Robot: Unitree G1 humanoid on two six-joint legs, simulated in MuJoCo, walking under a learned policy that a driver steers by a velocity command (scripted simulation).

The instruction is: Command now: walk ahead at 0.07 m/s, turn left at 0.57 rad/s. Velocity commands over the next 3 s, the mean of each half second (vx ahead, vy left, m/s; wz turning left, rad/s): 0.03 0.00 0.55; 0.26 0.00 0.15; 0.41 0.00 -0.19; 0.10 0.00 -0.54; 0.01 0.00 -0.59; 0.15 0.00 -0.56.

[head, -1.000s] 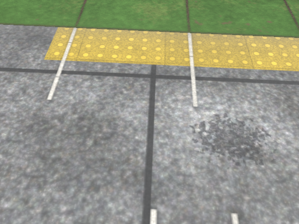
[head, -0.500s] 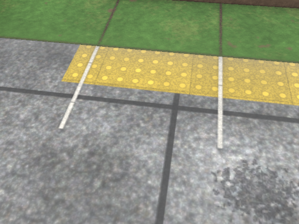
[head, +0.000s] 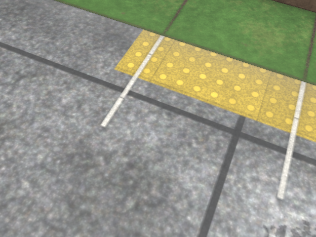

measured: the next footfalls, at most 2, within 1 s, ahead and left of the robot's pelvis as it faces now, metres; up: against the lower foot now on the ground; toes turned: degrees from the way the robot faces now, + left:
right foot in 0.32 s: +0.14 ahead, -0.16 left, +0.00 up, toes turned +17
left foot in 0.70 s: +0.03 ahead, +0.09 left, +0.00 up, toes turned +18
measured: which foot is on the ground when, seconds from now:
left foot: down 0.00-0.32, up 0.34-0.68, down 0.70-1.00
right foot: up 0.00-0.30, down 0.32-0.70, up 0.72-1.00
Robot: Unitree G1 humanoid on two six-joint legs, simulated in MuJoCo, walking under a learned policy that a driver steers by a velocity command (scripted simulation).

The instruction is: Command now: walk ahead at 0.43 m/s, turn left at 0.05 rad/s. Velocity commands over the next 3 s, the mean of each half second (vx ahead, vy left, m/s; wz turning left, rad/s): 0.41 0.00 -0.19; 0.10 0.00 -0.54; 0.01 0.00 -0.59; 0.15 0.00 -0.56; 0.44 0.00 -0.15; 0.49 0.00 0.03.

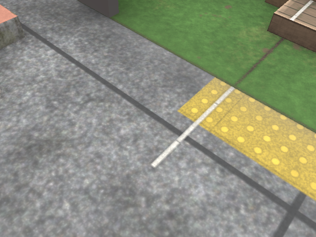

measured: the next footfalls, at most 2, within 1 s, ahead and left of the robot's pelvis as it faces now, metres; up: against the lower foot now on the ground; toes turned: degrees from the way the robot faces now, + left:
right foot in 0.14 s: +0.24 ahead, -0.14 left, +0.00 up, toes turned -2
left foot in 0.60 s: +0.49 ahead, +0.05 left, +0.00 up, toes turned -15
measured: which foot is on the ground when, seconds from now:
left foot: down 0.00-0.14, up 0.16-0.58, down 0.60-1.00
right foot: up 0.00-0.12, down 0.14-0.60, up 0.62-1.00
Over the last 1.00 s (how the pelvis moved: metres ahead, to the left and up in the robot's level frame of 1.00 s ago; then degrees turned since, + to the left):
0.13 0.00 0.01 20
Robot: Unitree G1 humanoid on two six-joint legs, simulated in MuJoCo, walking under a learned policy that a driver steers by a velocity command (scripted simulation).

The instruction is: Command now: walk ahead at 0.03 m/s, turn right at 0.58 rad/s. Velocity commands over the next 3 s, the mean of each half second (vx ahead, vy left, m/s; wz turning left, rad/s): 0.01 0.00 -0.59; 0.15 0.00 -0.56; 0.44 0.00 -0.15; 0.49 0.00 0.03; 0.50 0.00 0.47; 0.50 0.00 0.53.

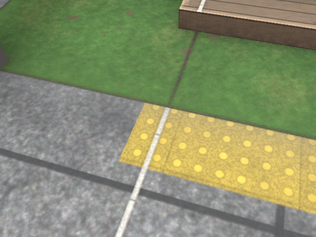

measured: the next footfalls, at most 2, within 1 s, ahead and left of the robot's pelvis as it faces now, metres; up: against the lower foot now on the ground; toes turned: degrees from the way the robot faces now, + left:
right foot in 0.02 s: +0.05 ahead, -0.12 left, +0.00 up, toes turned -4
left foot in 0.50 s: +0.10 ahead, +0.10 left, +0.00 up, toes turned -23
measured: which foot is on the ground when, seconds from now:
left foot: down 0.00-0.02, up 0.04-0.48, down 0.50-0.92, up 0.94-1.00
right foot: up 0.00-0.00, down 0.02-0.50, up 0.52-0.92, down 0.94-1.00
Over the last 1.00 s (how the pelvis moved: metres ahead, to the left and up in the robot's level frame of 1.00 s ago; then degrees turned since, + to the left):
0.34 -0.05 -0.01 -26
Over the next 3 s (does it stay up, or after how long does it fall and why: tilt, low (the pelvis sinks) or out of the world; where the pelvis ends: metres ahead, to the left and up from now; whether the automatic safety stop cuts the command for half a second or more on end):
stays up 0.96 -0.66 -0.01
